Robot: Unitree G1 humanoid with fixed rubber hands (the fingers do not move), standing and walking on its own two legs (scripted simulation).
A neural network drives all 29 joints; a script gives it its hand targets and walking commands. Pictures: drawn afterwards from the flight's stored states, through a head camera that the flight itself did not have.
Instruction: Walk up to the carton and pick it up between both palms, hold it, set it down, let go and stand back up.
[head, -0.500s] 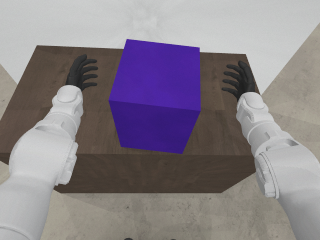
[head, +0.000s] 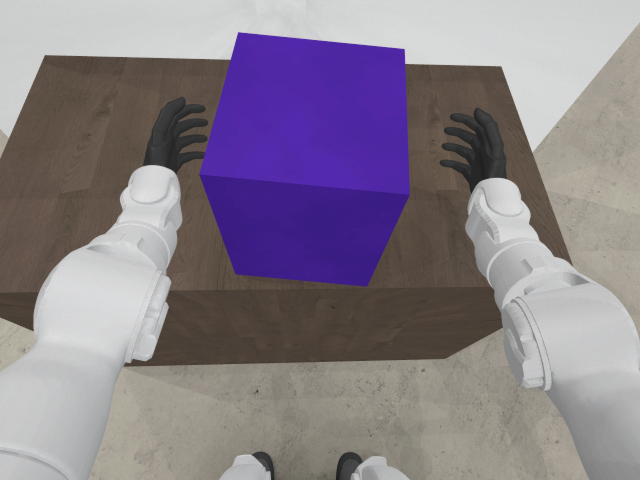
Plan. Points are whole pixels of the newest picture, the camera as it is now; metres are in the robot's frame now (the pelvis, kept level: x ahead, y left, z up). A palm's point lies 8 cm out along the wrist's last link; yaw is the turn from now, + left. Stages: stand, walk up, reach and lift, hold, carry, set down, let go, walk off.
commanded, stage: reach and lift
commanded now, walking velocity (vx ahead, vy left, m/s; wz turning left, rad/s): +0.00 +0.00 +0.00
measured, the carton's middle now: (310, 174) +0.50 +0.02 +0.01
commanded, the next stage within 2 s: none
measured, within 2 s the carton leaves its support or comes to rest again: neither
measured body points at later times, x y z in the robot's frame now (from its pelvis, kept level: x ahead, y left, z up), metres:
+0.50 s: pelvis +0.00 +0.01 +0.02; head +0.13 +0.03 +0.45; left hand +0.49 +0.16 +0.06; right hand +0.48 -0.14 +0.06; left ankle +0.01 +0.12 -0.70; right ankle +0.01 -0.11 -0.70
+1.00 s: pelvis +0.01 +0.01 +0.03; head +0.13 +0.03 +0.46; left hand +0.49 +0.16 +0.07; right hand +0.47 -0.14 +0.06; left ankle +0.01 +0.12 -0.70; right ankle +0.01 -0.11 -0.70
